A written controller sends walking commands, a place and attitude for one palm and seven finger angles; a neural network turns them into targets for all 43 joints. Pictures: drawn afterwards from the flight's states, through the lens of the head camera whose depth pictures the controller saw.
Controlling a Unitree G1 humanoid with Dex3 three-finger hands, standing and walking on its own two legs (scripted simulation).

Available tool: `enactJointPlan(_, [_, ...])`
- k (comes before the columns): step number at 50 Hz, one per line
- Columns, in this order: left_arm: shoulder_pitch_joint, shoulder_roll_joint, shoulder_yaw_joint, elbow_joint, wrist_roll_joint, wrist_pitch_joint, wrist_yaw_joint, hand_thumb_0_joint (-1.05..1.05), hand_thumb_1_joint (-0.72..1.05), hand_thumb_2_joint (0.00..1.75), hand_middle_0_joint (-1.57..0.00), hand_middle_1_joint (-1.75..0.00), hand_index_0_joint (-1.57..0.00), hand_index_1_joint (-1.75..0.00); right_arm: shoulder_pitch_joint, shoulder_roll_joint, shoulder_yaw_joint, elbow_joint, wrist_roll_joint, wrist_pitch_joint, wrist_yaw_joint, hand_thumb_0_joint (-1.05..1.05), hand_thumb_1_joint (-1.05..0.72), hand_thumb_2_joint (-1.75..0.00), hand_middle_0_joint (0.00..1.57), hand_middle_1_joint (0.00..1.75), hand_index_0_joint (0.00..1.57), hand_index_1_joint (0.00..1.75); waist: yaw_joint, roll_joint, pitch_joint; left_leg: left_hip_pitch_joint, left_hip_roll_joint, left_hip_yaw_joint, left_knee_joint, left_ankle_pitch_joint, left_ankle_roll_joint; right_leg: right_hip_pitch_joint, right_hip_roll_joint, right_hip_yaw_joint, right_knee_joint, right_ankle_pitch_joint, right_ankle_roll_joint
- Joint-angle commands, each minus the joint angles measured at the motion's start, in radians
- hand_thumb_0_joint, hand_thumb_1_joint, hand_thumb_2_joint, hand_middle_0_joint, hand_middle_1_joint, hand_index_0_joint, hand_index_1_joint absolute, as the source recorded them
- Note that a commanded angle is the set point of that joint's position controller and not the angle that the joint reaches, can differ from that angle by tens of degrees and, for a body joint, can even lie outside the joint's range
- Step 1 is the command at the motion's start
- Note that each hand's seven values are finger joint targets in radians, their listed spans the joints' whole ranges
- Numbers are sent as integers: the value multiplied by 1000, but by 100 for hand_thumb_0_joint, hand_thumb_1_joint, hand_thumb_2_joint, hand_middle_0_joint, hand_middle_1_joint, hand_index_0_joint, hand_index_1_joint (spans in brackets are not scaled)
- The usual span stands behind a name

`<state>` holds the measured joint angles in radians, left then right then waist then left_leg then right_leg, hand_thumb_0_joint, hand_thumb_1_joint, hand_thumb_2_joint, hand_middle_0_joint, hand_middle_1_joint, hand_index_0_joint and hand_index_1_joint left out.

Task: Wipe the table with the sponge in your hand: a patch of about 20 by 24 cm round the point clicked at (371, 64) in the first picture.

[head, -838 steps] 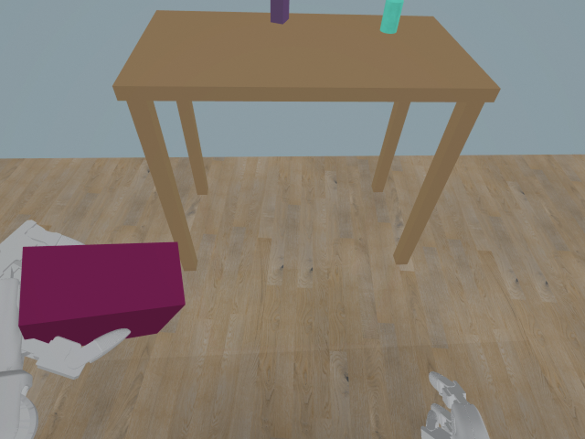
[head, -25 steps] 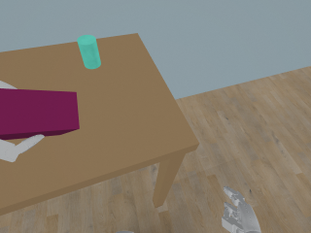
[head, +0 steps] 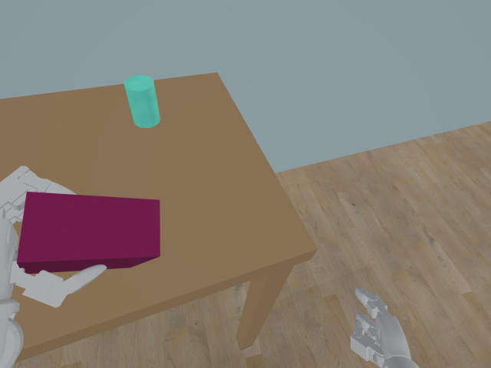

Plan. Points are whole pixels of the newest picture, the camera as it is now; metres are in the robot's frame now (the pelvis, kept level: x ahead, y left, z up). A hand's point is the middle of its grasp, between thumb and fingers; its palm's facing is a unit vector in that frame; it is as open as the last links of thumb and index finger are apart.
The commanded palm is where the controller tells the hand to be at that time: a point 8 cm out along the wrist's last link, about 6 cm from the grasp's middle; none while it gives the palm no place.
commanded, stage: come to a stop and stand still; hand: left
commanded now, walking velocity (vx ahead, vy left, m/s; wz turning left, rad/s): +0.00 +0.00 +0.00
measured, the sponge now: (109, 237) +0.24 +0.20 +0.13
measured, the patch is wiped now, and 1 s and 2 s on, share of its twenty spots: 0.00 0.00 0.00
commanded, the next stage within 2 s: look again from close up in 0.06 s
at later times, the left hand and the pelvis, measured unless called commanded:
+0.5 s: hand (35, 256) +0.19 +0.26 +0.16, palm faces +0.38 -0.84 -0.38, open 10.6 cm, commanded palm +0.14 +0.29 +0.18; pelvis -0.02 +0.01 +0.00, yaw +0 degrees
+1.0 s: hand (69, 252) +0.20 +0.22 +0.16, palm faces +0.32 -0.86 -0.40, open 10.6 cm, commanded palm +0.15 +0.26 +0.18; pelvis -0.01 -0.02 +0.00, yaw +0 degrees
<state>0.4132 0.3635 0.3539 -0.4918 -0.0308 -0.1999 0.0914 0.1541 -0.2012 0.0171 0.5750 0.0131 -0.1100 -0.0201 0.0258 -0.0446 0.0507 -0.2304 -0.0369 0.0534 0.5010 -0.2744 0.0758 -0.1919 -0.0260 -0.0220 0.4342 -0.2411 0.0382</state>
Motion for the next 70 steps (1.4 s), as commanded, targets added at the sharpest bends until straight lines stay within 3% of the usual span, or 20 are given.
enactJointPlan(1, [-75, 181, 118, -224, -11, -63, 22, 0, 10, 130, -120, -160, -120, -160, -56, -123, -57, -154, 1, -39, -17, 0, -90, -90, 20, 30, 20, 30, -4, 142, -207, 70, 112, -101, -78, 437, -69, 101, -22, 17, 7, 301, -56])
enactJointPlan(8, [-69, 154, 87, -187, -16, -46, 19, 0, 10, 130, -120, -160, -120, -160, -58, -124, -50, -155, 3, -35, -22, 0, -90, -90, 20, 30, 20, 30, -3, 102, -170, 28, 117, -108, -117, 272, -66, 102, -24, 19, -29, 239, -55])
enactJointPlan(19, [-99, 174, 94, -193, -1, -57, 24, 0, 10, 130, -120, -160, -120, -160, -52, -125, -50, -159, 3, -48, -29, 0, -90, -90, 20, 30, 20, 30, 0, 133, -128, -60, 129, -148, -209, 12, -58, 139, -14, 13, -38, 117, -51])
enactJointPlan(30, [-94, 163, 84, -190, 4, -68, 21, 0, 10, 130, -120, -160, -120, -160, -38, -128, -56, -147, 5, -62, -28, 0, -90, -90, 20, 30, 20, 30, -4, 133, -131, -37, 128, -147, -201, 40, -61, 130, -20, 17, -38, 131, -55])
enactJointPlan(31, [-1165, 957, 661, -460, 180, -183, 30, 0, 10, 130, -120, -160, -120, -160, 78, -160, -37, -147, -68, -107, -11, 0, -90, -90, 20, 30, 20, 30, -5, 44, 30, -211, 148, -125, -66, 161, -39, -51, -43, 35, -31, 121, -78])
enactJointPlan(32, [-800, 522, 354, 39, 86, -123, 13, 0, 10, 130, -120, -160, -120, -160, -23, -81, -34, -53, 5, -71, -17, 0, -90, -90, 20, 30, 20, 30, -8, 167, -40, -31, 176, -172, -71, 135, -62, -150, -99, 4, 33, -49, -100])
enactJointPlan(33, [-576, 368, 245, -27, 39, -115, 5, 0, 10, 130, -120, -160, -120, -160, -35, -109, -54, -100, -15, -69, -6, 0, -90, -90, 20, 30, 20, 30, 6, 188, -58, -16, 167, -184, -178, 81, -74, -61, -27, -17, 68, -37, -92])
enactJointPlan(34, [-442, 286, 185, 88, 29, -108, -5, 0, 10, 130, -120, -160, -120, -160, -17, -138, -67, -122, -12, -86, -1, 0, -90, -90, 20, 30, 20, 30, 16, 248, -144, -5, 155, -146, -171, 20, -65, -11, -14, 10, 58, -20, -91])
enactJointPlan(36, [-210, 183, 104, 6, -4, -113, -27, 0, 10, 130, -120, -160, -120, -160, 25, -131, -75, -136, 5, -87, 24, 0, -90, -90, 20, 30, 20, 30, 12, 246, -201, 21, 137, -149, -141, 14, -49, 15, -33, 57, 26, 43, -79])
enactJointPlan(37, [-98, 95, 46, -36, -21, -112, -37, 0, 10, 130, -120, -160, -120, -160, 11, -120, -73, -135, 12, -86, 43, 0, -90, -90, 20, 30, 20, 30, 17, 225, -230, 35, 137, -143, -141, 51, -51, 31, -26, 33, 36, 68, -74])
enactJointPlan(40, [16, 133, 57, -218, -11, -103, -32, 0, 10, 130, -120, -160, -120, -160, -14, -132, -67, -166, 13, -77, 56, 0, -90, -90, 20, 30, 20, 30, 15, 77, -202, -28, 140, -119, -147, 44, -48, 81, -26, 23, 9, 80, -64])
enactJointPlan(42, [48, 215, 154, -195, -9, -87, -2, 0, 10, 130, -120, -160, -120, -160, -37, -130, -60, -161, 12, -69, 39, 0, -90, -90, 20, 30, 20, 30, 18, -9, -196, -9, 126, -88, -131, 55, -55, 71, -26, 32, -17, 77, -59])
enactJointPlan(44, [-3, 232, 184, -198, -13, -89, 7, 0, 10, 130, -120, -160, -120, -160, -41, -128, -57, -174, 2, -64, 13, 0, -90, -90, 20, 30, 20, 30, 5, -63, -171, -23, 111, -94, -117, 76, -59, 60, -36, 40, -23, 93, -61])
enactJointPlan(47, [-130, 311, 245, -212, -14, -98, 22, 0, 10, 130, -120, -160, -120, -160, -57, -126, -50, -158, -3, -54, -17, 0, -90, -90, 20, 30, 20, 30, -8, 45, -146, -20, 106, -98, -115, 88, -50, 42, -35, 67, -13, 114, -64])
enactJointPlan(48, [-147, 236, 186, -176, -21, -97, 17, 0, 10, 130, -120, -160, -120, -160, -48, -116, -50, -153, -1, -55, -22, 0, -90, -90, 20, 30, 20, 30, -13, 96, -141, -22, 107, -98, -114, 100, -48, 49, -40, 62, -10, 127, -66])
enactJointPlan(50, [-164, 223, 163, -153, -19, -95, 13, 0, 10, 130, -120, -160, -120, -160, -37, -120, -50, -142, 1, -62, -22, 0, -90, -90, 20, 30, 20, 30, -8, 167, -147, 0, 100, -87, -99, 143, -49, 57, -39, 66, -15, 172, -69])
enactJointPlan(58, [-53, 126, 58, -164, -18, -67, 11, 0, 10, 130, -120, -160, -120, -160, -53, -128, -49, -137, -1, -61, -9, 0, -90, -90, 20, 30, 20, 30, -3, 40, -167, 46, 85, -80, -77, 243, -51, 62, -36, 61, -50, 262, -63])
enactJointPlan(62, [-73, 216, 141, -215, -13, -62, 25, 0, 10, 130, -120, -160, -120, -160, -77, -130, -51, -146, 0, -51, -20, 0, -90, -90, 20, 30, 20, 30, 0, 70, -179, 42, 89, -85, -97, 262, -50, 84, -25, 52, -34, 267, -56])
enactJointPlan(67, [-57, 218, 156, -222, -19, -60, 30, 0, 10, 130, -120, -160, -120, -160, -77, -121, -51, -152, 3, -44, -28, 0, -90, -90, 20, 30, 20, 30, 1, 138, -206, 65, 95, -85, -86, 356, -51, 111, -25, 41, -19, 320, -57])
enactJointPlan(70, [-55, 182, 119, -216, -25, -54, 25, 0, 10, 130, -120, -160, -120, -160, -60, -123, -52, -153, 3, -40, -25, 0, -90, -90, 20, 30, 20, 30, -2, 125, -203, 64, 102, -89, -85, 370, -55, 116, -27, 36, -26, 327, -56])
